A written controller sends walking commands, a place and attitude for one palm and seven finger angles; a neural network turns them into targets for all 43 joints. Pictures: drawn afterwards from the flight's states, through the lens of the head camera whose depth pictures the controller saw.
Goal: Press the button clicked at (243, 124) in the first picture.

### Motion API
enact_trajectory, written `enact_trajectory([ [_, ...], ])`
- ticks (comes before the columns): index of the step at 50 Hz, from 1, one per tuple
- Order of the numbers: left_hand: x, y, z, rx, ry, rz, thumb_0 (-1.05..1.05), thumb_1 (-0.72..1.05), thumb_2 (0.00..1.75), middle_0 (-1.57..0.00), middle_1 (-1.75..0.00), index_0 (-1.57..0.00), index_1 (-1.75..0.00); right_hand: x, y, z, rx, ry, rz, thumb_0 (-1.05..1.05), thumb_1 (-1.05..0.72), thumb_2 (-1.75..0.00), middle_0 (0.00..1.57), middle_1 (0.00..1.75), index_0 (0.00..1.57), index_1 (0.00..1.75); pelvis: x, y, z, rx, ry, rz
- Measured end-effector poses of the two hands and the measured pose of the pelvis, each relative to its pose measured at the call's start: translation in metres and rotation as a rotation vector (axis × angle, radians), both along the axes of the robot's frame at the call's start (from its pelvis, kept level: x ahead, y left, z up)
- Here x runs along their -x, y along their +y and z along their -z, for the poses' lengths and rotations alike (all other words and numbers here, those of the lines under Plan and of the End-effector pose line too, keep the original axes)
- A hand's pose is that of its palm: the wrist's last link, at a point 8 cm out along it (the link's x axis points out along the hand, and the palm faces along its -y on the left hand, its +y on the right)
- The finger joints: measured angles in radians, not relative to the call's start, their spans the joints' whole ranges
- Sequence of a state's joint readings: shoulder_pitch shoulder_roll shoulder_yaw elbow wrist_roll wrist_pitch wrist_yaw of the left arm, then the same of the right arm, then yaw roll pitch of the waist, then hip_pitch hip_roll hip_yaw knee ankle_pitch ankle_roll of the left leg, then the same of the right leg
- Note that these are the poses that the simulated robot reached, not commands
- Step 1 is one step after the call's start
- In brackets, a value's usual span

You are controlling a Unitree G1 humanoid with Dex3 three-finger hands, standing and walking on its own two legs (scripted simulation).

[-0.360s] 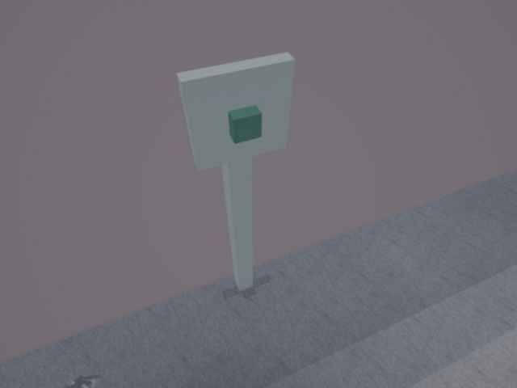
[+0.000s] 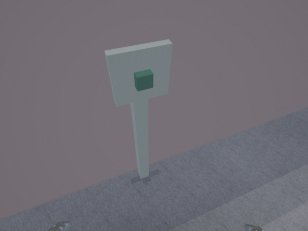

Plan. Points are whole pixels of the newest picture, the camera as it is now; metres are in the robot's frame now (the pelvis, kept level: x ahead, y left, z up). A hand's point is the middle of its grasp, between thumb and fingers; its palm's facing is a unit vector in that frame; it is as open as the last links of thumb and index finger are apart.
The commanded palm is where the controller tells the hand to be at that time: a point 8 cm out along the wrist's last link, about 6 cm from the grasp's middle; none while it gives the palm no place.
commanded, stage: stand and wait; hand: left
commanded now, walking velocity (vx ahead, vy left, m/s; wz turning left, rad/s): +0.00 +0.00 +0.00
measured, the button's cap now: (143, 79) +0.55 +0.08 +0.10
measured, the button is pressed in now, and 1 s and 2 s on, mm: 0 0 0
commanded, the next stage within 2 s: look at it before walking up in 0.86 s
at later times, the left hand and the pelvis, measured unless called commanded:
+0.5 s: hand out of the picture +0.05 +0.23 -0.15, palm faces -0.01 -0.94 -0.33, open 7.4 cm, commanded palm none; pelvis -0.02 -0.02 +0.00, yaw +0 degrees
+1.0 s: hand out of the picture +0.04 +0.23 -0.15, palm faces -0.01 -0.95 -0.32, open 7.4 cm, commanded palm none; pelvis -0.03 -0.02 +0.01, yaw +0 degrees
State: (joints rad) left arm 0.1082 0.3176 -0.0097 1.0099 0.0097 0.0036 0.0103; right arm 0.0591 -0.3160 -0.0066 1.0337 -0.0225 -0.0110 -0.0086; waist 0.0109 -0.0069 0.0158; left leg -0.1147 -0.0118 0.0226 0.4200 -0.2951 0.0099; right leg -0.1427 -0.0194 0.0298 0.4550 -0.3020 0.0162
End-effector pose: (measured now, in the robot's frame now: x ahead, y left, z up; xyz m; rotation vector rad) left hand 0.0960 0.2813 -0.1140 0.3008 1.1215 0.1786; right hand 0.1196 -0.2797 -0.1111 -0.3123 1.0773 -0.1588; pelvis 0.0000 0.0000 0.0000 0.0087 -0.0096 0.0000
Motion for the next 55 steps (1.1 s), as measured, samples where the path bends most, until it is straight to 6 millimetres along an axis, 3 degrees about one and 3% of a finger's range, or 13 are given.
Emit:
enact_trajectory([
  [12, 0.039, -0.003, 0.003, -0.012, 0.094, -0.033, 0.0, 0.9, 0.9, -0.21, -0.3, -0.2, -0.3, 0.048, -0.019, 0.008, 0.01, 0.12, 0.045, 0.0, -0.9, -0.9, 0.21, 0.3, 0.2, 0.3, 0.008, -0.01, -0.003, 0.002, -0.01, 0.0],
  [21, 0.05, -0.007, 0.001, -0.014, 0.104, -0.035, 0.0, 0.9, 0.9, -0.21, -0.3, -0.2, -0.3, 0.071, -0.025, 0.01, 0.008, 0.156, 0.06, 0.0, -0.9, -0.9, 0.21, 0.3, 0.2, 0.3, 0.016, -0.015, -0.004, 0.002, -0.016, 0.001],
  [38, 0.049, -0.015, -0.001, 0.001, 0.067, -0.02, 0.0, 0.9, 0.9, -0.21, -0.3, -0.2, -0.3, 0.08, -0.025, 0.008, -0.001, 0.136, 0.054, 0.0, -0.9, -0.9, 0.21, 0.3, 0.2, 0.3, 0.029, -0.018, -0.006, 0.003, -0.016, 0.001],
  [55, 0.061, -0.008, 0.003, 0.002, 0.105, -0.034, 0.0, 0.9, 0.9, -0.21, -0.3, -0.2, -0.3, 0.082, -0.024, 0.006, 0.012, 0.155, 0.055, 0.0, -0.9, -0.9, 0.21, 0.3, 0.2, 0.3, 0.028, -0.015, -0.006, 0.005, -0.013, -0.001],
])
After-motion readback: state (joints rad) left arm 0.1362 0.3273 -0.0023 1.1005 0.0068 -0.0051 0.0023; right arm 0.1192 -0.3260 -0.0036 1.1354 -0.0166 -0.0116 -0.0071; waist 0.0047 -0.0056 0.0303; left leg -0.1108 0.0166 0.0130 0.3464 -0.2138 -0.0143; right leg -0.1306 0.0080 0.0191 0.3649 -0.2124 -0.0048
